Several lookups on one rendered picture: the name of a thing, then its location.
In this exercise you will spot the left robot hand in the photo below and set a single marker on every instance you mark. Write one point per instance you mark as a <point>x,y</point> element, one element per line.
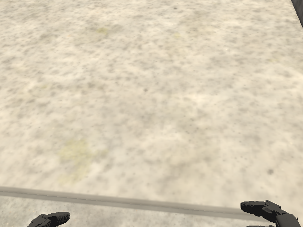
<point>50,220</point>

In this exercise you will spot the right robot hand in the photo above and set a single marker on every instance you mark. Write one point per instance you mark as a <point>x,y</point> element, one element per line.
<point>271,212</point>

